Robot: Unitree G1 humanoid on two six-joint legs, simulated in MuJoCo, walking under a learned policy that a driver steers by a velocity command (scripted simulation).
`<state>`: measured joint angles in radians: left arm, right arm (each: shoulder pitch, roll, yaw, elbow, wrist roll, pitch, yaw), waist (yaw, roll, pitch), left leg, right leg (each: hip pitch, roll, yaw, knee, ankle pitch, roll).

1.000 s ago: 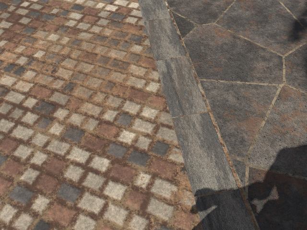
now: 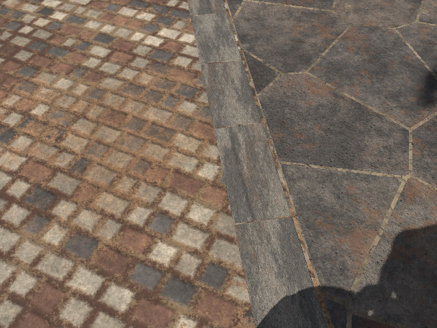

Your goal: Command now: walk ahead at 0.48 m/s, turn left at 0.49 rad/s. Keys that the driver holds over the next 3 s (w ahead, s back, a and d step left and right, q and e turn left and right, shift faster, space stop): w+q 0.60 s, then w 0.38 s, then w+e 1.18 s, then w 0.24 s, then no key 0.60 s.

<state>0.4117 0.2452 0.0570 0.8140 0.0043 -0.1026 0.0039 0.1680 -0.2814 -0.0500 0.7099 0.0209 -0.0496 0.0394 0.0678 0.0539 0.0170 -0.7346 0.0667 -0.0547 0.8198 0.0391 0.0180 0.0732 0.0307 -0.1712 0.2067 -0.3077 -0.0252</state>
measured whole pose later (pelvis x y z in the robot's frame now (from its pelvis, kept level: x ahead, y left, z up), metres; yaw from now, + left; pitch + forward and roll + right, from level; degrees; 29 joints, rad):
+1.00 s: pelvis +0.54 +0.10 +0.01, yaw +27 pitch +2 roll -1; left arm 0.41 0.27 0.05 0.81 -0.02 -0.09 -0.02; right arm 0.10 -0.27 -0.03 0.65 0.01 -0.07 0.02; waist 0.10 0.04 0.03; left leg -0.62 0.08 -0.05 0.70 -0.08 0.00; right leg -0.07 0.04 -0.02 0.26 -0.23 -0.03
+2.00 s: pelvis +1.02 +0.24 +0.01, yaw -4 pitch +2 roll +0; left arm 0.34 0.28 0.06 0.70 -0.02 -0.05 0.00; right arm 0.06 -0.30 -0.05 0.70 -0.01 -0.09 0.01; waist 0.06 0.03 0.04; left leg -0.66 0.08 -0.10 0.70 -0.02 -0.06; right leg -0.15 0.11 0.12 0.35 -0.22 -0.08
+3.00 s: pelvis +1.41 +0.20 -0.01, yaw -16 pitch -1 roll -1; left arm 0.16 0.22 0.02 0.82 0.02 -0.01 0.00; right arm 0.22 -0.25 -0.02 0.88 -0.02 0.02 -0.03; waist 0.00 0.00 0.01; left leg -0.28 0.05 -0.02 0.57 -0.28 -0.03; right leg -0.31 0.03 -0.02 0.50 -0.18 -0.02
